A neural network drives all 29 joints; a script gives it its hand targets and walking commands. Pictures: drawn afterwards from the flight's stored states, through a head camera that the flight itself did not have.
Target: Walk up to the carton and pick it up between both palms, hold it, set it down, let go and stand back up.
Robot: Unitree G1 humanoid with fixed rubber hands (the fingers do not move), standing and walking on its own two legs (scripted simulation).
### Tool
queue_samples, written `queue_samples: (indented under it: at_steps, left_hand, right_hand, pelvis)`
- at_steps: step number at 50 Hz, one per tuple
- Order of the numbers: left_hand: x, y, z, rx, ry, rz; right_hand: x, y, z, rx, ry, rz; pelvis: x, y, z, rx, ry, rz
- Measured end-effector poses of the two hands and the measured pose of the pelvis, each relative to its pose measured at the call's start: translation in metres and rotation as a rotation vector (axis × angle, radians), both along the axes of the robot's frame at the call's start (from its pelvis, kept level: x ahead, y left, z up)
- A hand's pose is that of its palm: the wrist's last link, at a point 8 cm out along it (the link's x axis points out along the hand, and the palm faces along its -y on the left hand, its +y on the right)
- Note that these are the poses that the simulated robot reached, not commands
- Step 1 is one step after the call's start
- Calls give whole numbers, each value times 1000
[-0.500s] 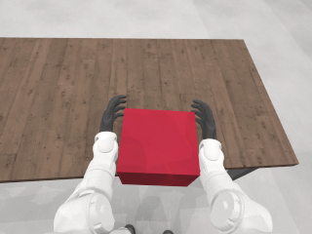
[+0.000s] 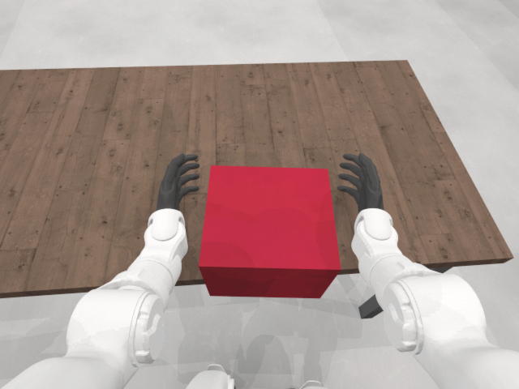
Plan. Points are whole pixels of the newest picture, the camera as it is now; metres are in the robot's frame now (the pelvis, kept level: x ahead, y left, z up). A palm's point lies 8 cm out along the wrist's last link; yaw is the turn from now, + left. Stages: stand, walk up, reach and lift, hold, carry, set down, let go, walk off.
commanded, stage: set down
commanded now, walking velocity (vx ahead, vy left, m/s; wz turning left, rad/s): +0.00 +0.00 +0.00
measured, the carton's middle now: (267, 234) +0.34 +0.02 +0.00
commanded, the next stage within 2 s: none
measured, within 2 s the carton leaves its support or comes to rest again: neither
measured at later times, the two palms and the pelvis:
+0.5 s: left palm (157, 161) +0.40 +0.19 +0.09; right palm (399, 166) +0.42 -0.16 +0.09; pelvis +0.00 -0.02 +0.02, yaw +2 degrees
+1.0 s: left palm (141, 177) +0.35 +0.20 +0.12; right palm (441, 186) +0.37 -0.19 +0.13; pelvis +0.02 -0.02 +0.05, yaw +0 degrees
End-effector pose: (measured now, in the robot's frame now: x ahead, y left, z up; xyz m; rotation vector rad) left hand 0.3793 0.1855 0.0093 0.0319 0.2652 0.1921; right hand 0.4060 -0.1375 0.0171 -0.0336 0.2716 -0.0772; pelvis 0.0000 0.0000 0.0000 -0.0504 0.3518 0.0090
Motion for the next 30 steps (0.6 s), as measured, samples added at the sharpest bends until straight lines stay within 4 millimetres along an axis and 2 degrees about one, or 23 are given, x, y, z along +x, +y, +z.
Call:
queue_samples:
  at_steps: [5, 9, 19, 30]
  left_hand:
    - [3, 13, 10, 3, -32, 17]
    - [10, 14, 25, 7, -60, 3]
    - [18, 2, 56, -22, -77, -26]
    - [22, 11, 110, -20, -100, -21]
  right_hand:
    - [5, -27, 13, -16, -14, -19]
    - [11, -37, 26, -14, -24, 7]
    - [15, -29, 49, 22, -52, 52]
    - [21, -25, 104, 21, -68, 44]
  pelvis:
    - [-7, -3, -5, 10, 21, 4]
    - [-11, -6, -6, 14, 39, 8]
    - [-10, -16, 7, 33, 4, 12]
    - [2, -24, 30, 43, -131, 19]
